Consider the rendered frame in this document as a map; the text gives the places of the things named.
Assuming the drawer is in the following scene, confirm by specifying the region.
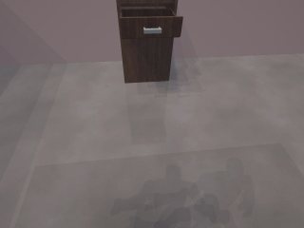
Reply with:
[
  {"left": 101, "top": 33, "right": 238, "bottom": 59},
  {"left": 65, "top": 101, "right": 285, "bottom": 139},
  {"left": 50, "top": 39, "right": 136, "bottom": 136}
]
[{"left": 120, "top": 9, "right": 183, "bottom": 39}]

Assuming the handle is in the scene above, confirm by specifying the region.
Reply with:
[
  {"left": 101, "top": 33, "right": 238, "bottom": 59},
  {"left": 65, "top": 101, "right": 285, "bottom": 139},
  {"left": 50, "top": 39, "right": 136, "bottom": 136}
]
[{"left": 143, "top": 27, "right": 162, "bottom": 34}]

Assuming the cabinet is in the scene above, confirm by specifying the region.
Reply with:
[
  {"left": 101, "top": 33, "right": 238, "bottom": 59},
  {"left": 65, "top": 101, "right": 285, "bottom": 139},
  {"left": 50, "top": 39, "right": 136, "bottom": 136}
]
[{"left": 116, "top": 0, "right": 179, "bottom": 84}]

